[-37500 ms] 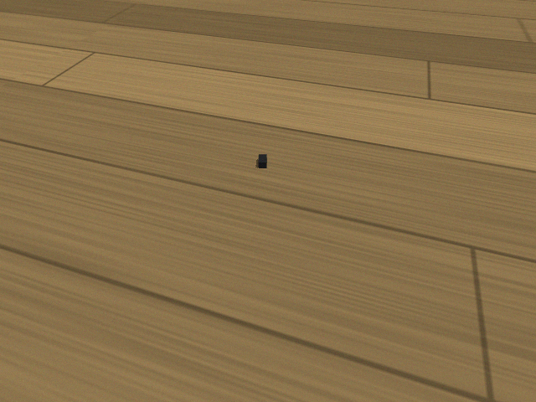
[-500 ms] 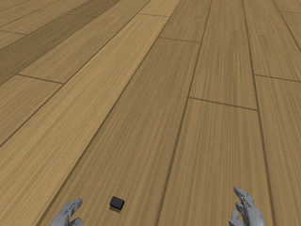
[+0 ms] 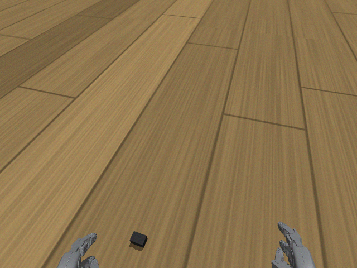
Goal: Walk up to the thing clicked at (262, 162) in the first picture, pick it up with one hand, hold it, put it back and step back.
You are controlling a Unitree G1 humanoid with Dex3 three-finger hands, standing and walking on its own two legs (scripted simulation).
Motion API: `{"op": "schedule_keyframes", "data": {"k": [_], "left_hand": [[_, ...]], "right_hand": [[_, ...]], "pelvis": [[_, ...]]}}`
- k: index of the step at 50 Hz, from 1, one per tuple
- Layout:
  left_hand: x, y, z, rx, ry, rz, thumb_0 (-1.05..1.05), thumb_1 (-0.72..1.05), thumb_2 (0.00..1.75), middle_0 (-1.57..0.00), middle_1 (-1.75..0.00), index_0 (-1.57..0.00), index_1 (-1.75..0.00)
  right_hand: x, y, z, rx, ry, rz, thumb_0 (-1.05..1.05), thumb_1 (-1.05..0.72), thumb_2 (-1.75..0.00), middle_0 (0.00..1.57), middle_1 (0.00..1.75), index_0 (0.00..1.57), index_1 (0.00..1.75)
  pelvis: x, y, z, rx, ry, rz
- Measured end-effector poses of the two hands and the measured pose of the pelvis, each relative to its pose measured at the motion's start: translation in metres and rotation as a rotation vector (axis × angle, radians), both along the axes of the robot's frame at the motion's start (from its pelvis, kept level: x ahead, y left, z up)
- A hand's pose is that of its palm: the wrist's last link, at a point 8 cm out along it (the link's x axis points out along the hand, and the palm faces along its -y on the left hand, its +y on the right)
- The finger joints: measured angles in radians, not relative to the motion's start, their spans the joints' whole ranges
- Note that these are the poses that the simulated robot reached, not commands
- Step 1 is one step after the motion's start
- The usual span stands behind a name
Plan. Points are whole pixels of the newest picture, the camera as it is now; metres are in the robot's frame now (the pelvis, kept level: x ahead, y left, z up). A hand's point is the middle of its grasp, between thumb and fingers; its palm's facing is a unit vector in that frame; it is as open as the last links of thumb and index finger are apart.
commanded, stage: home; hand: left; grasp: from above
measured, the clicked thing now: (138, 239) +0.43 +0.21 -0.69
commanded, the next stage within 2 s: stand in 0.18 s
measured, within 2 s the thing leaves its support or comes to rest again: neither
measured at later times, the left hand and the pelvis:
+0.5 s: hand out of the picture +0.13 +0.23 -0.10, palm faces +0.03 -0.94 -0.33, open 7.4 cm; pelvis -0.01 +0.00 +0.02, yaw +0 degrees
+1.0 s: hand out of the picture +0.03 +0.24 -0.10, palm faces +0.05 -0.95 -0.32, open 7.4 cm; pelvis -0.01 +0.01 +0.06, yaw +1 degrees
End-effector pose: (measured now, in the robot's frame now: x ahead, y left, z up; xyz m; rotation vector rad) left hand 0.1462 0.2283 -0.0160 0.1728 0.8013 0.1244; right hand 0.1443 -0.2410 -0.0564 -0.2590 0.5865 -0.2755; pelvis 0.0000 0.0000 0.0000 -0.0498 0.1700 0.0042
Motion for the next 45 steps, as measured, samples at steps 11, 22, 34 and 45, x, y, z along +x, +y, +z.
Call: {"op": "schedule_keyframes", "data": {"k": [11, 22, 34, 45], "left_hand": [[-0.002, 0.0, -0.002, -0.002, 0.005, 0.0, 0.01, 0.9, 0.9, -0.2, -0.3, -0.2, -0.3], [-0.012, 0.033, -0.037, 0.125, 0.056, -0.015, 0.01, 0.9, 0.9, -0.2, -0.3, -0.2, -0.3], [-0.09, 0.061, -0.058, 0.122, 0.336, 0.095, 0.01, 0.9, 0.9, -0.2, -0.3, -0.2, -0.3], [-0.127, 0.056, -0.055, 0.095, 0.459, 0.131, 0.01, 0.9, 0.9, -0.2, -0.3, -0.2, -0.3]], "right_hand": [[0.001, 0.0, 0.002, -0.005, -0.009, -0.001, 0.02, -0.9, -0.9, 0.21, 0.3, 0.2, 0.3], [-0.019, -0.015, -0.02, -0.019, 0.365, 0.145, 0.01, -0.9, -0.9, 0.21, 0.3, 0.21, 0.3], [-0.061, -0.029, -0.015, 0.016, 0.54, 0.034, 0.01, -0.91, -0.9, 0.21, 0.3, 0.2, 0.3], [-0.073, -0.021, -0.011, 0.057, 0.6, 0.012, 0.01, -0.91, -0.9, 0.21, 0.3, 0.2, 0.3]], "pelvis": [[-0.001, 0.0, 0.0, -0.001, -0.003, 0.002], [-0.01, 0.001, 0.018, 0.045, -0.13, 0.002], [-0.005, 0.008, 0.04, 0.039, -0.194, 0.005], [-0.005, 0.007, 0.056, 0.04, -0.234, 0.013]]}}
